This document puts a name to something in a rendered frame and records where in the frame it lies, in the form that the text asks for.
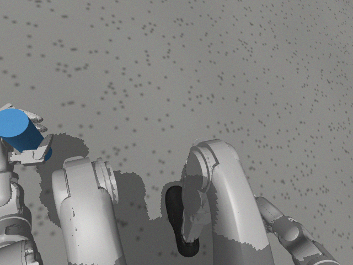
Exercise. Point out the right robot hand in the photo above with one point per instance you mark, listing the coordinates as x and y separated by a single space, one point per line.
269 213

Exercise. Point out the right robot foot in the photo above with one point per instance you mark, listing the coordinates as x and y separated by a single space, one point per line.
174 206

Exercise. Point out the left robot arm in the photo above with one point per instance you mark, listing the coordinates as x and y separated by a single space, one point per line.
17 245

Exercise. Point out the can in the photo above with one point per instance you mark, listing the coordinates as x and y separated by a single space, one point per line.
18 130

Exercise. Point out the left robot hand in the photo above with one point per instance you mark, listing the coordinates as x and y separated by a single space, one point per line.
8 158

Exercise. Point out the right robot arm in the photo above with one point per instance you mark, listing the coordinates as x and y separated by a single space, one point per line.
296 239

